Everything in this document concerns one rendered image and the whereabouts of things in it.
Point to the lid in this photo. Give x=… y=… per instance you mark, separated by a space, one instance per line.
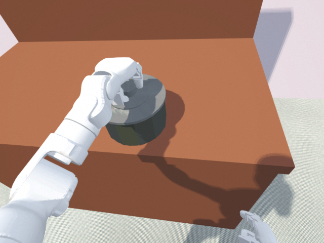
x=143 y=105

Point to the pot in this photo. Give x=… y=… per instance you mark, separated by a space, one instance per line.
x=140 y=133

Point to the table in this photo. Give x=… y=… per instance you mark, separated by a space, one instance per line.
x=223 y=143

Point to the robot right hand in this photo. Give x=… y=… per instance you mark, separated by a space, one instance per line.
x=263 y=233

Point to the knob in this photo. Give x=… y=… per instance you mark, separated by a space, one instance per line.
x=129 y=88

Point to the robot left upper arm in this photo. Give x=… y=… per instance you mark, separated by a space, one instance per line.
x=46 y=192

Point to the robot left forearm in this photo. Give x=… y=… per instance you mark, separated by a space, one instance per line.
x=90 y=112

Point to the robot left hand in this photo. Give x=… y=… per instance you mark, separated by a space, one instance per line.
x=125 y=68

